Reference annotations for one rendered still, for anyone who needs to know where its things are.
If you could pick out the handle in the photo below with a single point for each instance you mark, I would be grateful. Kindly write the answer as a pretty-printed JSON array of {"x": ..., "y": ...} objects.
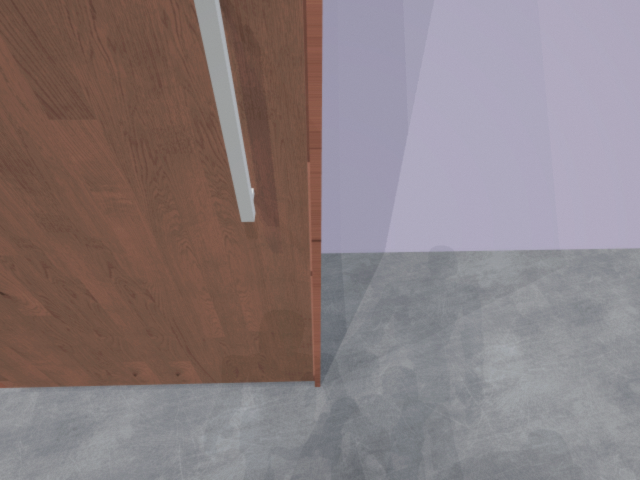
[{"x": 215, "y": 46}]

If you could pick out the wardrobe door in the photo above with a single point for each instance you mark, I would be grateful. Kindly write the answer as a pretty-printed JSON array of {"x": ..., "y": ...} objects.
[{"x": 123, "y": 258}]

